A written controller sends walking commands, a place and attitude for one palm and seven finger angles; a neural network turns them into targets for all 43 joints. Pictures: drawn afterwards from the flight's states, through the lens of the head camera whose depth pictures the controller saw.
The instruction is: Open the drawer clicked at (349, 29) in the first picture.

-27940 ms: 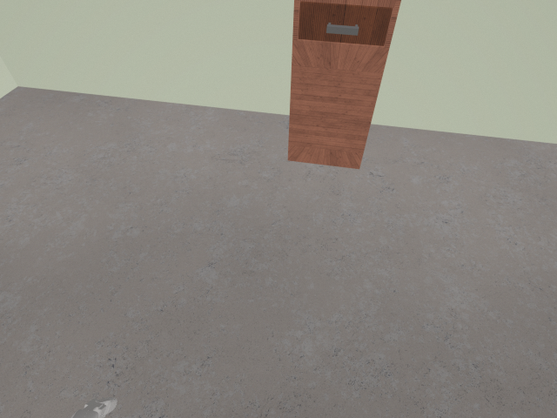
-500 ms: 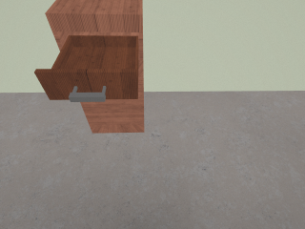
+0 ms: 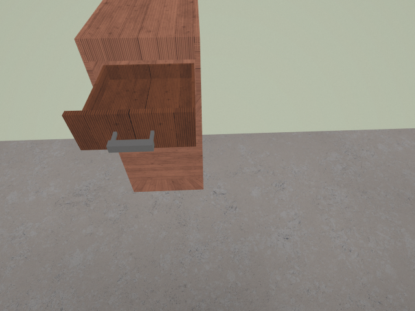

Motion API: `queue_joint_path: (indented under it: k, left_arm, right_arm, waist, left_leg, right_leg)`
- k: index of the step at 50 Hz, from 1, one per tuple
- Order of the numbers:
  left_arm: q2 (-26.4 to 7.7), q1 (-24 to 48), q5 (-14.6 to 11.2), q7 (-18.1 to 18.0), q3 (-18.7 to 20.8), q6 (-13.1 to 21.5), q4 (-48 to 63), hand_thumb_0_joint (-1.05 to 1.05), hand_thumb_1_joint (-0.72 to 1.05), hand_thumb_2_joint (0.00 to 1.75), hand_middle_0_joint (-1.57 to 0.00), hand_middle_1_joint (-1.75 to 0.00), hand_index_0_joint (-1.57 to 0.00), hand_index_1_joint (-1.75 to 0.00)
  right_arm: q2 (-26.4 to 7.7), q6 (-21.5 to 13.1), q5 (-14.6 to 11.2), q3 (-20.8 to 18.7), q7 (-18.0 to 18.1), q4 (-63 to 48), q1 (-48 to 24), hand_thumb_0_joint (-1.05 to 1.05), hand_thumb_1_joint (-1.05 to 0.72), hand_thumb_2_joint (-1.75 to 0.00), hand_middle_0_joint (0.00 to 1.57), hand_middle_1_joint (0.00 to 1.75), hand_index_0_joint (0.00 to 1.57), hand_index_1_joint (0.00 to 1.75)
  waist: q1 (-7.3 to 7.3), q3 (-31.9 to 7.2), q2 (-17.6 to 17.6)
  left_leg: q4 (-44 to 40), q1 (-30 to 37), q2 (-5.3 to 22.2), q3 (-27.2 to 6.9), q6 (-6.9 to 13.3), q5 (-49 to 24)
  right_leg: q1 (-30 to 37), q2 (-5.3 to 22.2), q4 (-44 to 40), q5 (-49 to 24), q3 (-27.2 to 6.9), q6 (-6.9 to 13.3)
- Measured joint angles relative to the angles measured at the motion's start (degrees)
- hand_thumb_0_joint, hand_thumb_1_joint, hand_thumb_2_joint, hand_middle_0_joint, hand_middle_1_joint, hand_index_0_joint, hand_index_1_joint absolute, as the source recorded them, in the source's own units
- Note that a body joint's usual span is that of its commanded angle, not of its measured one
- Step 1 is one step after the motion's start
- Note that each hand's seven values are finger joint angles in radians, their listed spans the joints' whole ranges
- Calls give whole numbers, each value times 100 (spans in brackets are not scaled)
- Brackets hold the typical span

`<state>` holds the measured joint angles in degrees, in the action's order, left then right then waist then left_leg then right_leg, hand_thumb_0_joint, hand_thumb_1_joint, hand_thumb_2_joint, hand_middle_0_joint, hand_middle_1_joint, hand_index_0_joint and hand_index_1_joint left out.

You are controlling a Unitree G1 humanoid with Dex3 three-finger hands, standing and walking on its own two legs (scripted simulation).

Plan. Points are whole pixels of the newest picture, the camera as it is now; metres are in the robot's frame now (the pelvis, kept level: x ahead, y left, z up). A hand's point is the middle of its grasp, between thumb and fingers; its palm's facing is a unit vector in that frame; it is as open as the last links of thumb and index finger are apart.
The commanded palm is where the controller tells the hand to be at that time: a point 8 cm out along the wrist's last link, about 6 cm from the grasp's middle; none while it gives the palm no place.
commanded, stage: let the arm hang, fingers relaxed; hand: left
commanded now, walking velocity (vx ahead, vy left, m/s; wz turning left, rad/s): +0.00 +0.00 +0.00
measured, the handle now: (132, 140) +0.56 +0.25 -0.03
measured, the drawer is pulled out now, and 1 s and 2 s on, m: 0.29 0.29 0.29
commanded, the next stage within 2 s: look to check the result in 0.30 s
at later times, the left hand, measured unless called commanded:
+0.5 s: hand out of the picture +0.01 +0.17 -0.18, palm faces +0.01 -0.98 -0.20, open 7.4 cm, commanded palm none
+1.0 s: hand out of the picture +0.06 +0.18 -0.17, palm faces +0.00 -0.97 -0.25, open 7.4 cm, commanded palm none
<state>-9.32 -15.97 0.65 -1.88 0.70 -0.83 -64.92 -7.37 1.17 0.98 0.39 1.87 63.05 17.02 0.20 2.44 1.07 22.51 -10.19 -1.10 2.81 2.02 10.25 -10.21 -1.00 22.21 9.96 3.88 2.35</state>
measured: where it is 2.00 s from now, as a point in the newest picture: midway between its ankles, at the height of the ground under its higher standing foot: outside the picture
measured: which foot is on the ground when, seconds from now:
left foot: down 0.00-1.00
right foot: down 0.00-1.00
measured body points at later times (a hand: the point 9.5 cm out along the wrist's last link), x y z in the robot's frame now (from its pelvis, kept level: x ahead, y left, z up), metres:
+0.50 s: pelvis +0.01 +0.00 +0.00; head +0.03 -0.01 +0.45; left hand +0.01 +0.22 -0.16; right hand -0.01 -0.22 -0.16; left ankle +0.02 +0.09 -0.74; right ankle +0.03 -0.09 -0.74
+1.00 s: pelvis +0.03 -0.01 +0.00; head +0.05 -0.02 +0.45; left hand +0.06 +0.23 -0.15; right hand +0.05 -0.26 -0.16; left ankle +0.02 +0.09 -0.74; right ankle +0.03 -0.09 -0.74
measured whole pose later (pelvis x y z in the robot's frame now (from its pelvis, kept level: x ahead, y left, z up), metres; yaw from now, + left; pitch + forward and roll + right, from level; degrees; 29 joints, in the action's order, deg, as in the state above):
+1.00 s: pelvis +0.03 -0.01 +0.00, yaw -1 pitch -2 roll +0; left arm -11.5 -10.7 0.6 -1.6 1.2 0.6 -65.4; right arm -11.4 0.3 0.7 -0.8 1.8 64.5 11.7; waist 0.7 4.0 0.6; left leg 19.7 -6.9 -0.1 3.1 0.7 11.2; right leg -7.3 -2.2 19.8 10.9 3.4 3.3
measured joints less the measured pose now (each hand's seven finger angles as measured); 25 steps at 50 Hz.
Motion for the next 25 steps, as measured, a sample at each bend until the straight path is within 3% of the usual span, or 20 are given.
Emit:
queue_joint_path:
  k: [7, 25]
  left_arm:
    - [158, 107, 14, -21, -20, 28, -5, 0, 91, 90, -20, -30, -19, -30]
    - [92, 113, -5, -21, 24, 74, -102, 0, 90, 90, -20, -30, -20, -30]
  right_arm:
    - [72, -32, -6, -24, 2, 90, 37, 0, -92, -89, 20, 30, 20, 30]
    - [-27, -86, -28, -95, 42, 173, -15, 0, -91, -89, 20, 30, 20, 30]
  waist:
    - [43, -1, -65]
    - [46, 144, -57]
  left_leg:
    - [-20, 20, -4, 54, 8, 19]
    - [-89, 133, 19, 73, -14, 80]
  right_leg:
    - [-21, 3, 33, 26, -56, -13]
    - [82, -27, -38, 77, -85, 2]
